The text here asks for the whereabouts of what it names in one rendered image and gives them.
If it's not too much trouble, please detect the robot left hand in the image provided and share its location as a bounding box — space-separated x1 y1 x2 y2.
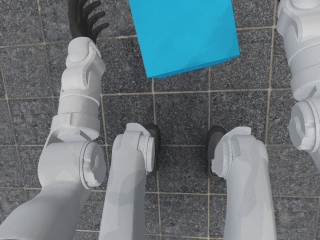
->
68 0 110 45

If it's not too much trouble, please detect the carton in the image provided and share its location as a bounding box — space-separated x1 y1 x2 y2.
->
128 0 240 79

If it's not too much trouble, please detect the right robot foot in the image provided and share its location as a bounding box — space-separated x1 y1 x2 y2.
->
205 126 226 182

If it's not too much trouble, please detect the right robot upper arm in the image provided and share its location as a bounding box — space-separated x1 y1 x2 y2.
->
288 96 320 173

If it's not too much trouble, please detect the left robot upper arm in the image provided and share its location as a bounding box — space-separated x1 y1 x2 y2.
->
0 140 107 240

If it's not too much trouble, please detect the robot right shin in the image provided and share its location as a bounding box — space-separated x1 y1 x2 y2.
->
211 126 269 178

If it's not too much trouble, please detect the left robot forearm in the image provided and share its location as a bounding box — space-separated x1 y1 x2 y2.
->
37 37 106 184

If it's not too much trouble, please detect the right robot forearm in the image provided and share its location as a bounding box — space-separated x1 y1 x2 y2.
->
276 0 320 101

